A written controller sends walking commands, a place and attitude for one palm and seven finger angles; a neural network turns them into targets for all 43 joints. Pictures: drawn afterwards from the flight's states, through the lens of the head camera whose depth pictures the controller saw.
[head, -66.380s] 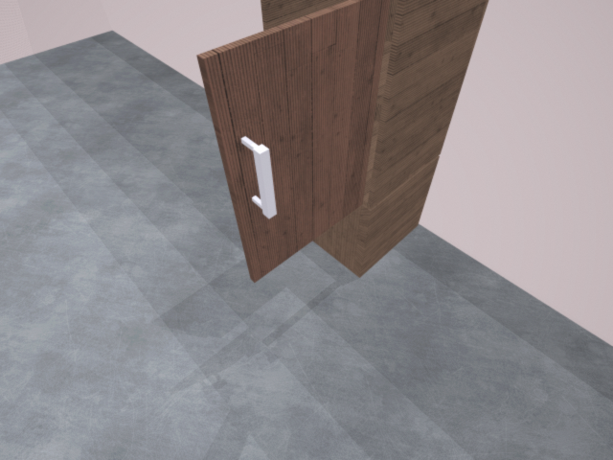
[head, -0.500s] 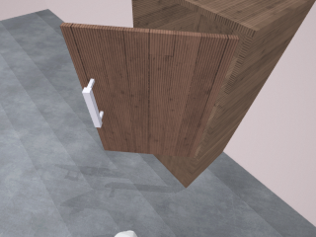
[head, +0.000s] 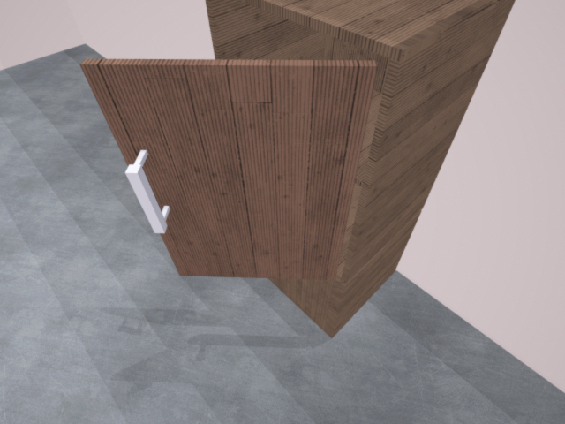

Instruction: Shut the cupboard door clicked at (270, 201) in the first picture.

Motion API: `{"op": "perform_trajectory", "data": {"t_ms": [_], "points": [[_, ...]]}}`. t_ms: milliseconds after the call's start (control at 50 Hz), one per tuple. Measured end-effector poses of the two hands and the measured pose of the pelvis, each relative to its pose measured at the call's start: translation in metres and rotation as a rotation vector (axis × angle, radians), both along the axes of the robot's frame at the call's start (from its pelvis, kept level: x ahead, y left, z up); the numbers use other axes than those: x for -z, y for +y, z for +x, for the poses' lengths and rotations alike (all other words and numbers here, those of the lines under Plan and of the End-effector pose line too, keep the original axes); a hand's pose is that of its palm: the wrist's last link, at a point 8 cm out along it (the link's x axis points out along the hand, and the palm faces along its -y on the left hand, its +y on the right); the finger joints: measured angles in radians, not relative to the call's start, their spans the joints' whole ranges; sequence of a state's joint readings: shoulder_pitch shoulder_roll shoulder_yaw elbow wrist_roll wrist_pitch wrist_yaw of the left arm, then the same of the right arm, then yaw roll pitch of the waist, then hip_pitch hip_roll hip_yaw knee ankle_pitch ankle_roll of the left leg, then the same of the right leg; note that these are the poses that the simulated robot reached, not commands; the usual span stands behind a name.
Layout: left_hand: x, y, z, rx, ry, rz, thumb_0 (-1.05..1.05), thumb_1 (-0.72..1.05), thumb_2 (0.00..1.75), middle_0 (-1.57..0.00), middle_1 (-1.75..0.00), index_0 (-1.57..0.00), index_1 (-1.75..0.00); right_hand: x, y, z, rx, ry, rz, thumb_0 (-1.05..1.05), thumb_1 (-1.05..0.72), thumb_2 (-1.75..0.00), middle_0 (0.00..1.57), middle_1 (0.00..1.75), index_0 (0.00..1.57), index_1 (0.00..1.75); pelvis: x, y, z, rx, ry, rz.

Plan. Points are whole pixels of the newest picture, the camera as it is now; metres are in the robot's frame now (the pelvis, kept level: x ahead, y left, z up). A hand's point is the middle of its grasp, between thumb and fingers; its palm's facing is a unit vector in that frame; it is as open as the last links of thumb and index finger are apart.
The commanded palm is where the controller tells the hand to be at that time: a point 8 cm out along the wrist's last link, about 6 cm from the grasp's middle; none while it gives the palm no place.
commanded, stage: come to a stop and stand still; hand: left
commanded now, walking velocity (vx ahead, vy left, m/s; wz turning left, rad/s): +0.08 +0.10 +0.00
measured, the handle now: (151, 193) +0.49 +0.29 +0.01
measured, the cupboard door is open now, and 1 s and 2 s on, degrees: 44 44 44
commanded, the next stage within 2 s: look again from close up in 0.58 s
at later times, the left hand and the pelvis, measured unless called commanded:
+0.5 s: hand out of the picture +0.00 +0.21 -0.17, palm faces +0.01 -0.97 -0.24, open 7.3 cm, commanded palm none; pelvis +0.00 +0.03 +0.00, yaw -1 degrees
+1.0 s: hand out of the picture +0.02 +0.18 -0.17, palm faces +0.00 -0.98 -0.22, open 7.3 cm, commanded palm none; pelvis +0.01 +0.00 +0.00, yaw -1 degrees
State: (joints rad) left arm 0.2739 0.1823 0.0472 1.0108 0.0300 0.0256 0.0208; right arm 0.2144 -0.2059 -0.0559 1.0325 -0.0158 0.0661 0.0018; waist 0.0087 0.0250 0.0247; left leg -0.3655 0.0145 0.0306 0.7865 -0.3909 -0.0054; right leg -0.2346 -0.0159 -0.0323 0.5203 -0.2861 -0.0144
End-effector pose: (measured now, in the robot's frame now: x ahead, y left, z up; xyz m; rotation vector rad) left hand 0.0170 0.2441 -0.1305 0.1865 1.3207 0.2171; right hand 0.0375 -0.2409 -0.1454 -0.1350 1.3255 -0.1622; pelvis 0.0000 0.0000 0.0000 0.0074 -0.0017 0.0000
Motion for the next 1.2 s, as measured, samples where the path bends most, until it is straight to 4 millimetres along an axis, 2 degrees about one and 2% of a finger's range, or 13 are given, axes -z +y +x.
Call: {"op": "perform_trajectory", "data": {"t_ms": [80,200,260,360,520,720,860,1200], "points": [[0.010,-0.008,0.007,-0.007,-0.016,-0.054,0.00,0.91,0.90,-0.20,-0.30,-0.20,-0.30,-0.004,-0.004,-0.028,-0.005,0.068,-0.042,0.00,-0.91,-0.90,0.20,0.30,0.20,0.30,0.002,0.004,0.003,-0.015,0.013,-0.020],[0.016,-0.008,0.008,-0.022,-0.003,-0.081,0.00,0.93,0.90,-0.20,-0.30,-0.20,-0.30,-0.013,0.015,-0.054,-0.009,0.131,-0.050,0.00,-0.91,-0.90,0.20,0.30,0.20,0.30,-0.004,0.009,0.001,-0.010,-0.011,-0.006],[0.014,-0.005,0.005,-0.012,0.004,-0.075,0.00,0.93,0.90,-0.20,-0.30,-0.20,-0.30,-0.011,0.027,-0.057,-0.003,0.122,-0.024,0.00,-0.91,-0.90,0.20,0.30,0.20,0.30,-0.005,0.012,0.000,-0.007,-0.020,-0.013],[0.012,0.004,-0.006,0.044,0.024,-0.054,0.00,0.92,0.90,-0.20,-0.30,-0.20,-0.30,0.002,0.048,-0.049,-0.007,0.048,0.025,0.01,-0.92,-0.90,0.20,0.30,0.20,0.30,0.001,0.023,-0.006,0.003,-0.013,-0.020],[0.002,0.018,-0.019,0.031,0.054,-0.013,0.00,0.91,0.90,-0.20,-0.30,-0.20,-0.30,0.011,0.061,-0.050,-0.024,0.043,0.067,0.02,-0.94,-0.90,0.20,0.30,0.20,0.30,0.001,0.030,-0.004,0.011,-0.017,0.001],[0.001,0.005,-0.020,0.032,0.090,-0.024,0.00,0.91,0.90,-0.20,-0.30,-0.20,-0.30,0.009,0.049,-0.043,-0.025,0.057,0.061,0.01,-0.93,-0.90,0.20,0.30,0.20,0.30,-0.001,0.021,0.001,0.019,-0.011,0.013],[0.004,-0.011,-0.009,0.037,0.078,-0.043,0.00,0.91,0.90,-0.20,-0.30,-0.20,-0.30,0.006,0.034,-0.032,-0.026,0.056,0.042,0.00,-0.92,-0.90,0.20,0.30,0.20,0.30,-0.002,0.011,0.005,0.017,-0.009,0.013],[0.003,-0.026,0.015,0.044,0.029,-0.034,0.00,0.91,0.90,-0.20,-0.30,-0.20,-0.30,0.002,0.006,-0.012,-0.032,0.038,0.018,0.00,-0.92,-0.90,0.20,0.30,0.20,0.30,-0.004,-0.012,0.011,0.011,-0.010,0.009]]}}
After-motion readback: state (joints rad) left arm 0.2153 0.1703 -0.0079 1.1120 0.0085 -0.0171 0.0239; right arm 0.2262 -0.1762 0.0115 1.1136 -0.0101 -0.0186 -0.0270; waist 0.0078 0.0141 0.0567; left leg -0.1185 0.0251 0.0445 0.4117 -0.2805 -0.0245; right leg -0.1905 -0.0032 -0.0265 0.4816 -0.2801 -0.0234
